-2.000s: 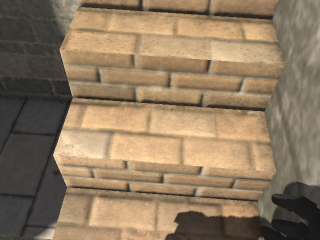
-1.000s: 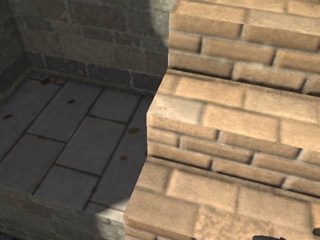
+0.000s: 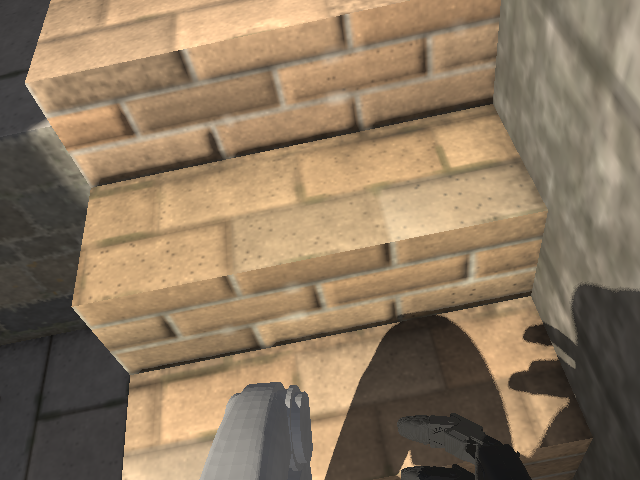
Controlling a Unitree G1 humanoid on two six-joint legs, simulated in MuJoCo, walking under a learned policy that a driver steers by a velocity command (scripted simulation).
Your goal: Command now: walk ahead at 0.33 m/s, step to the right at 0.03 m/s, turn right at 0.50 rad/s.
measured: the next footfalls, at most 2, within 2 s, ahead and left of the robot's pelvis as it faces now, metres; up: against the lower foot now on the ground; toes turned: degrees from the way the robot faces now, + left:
left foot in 0.10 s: +0.22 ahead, +0.12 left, +0.21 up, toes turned -1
right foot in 0.44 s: +0.13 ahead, -0.19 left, +0.20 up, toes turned -3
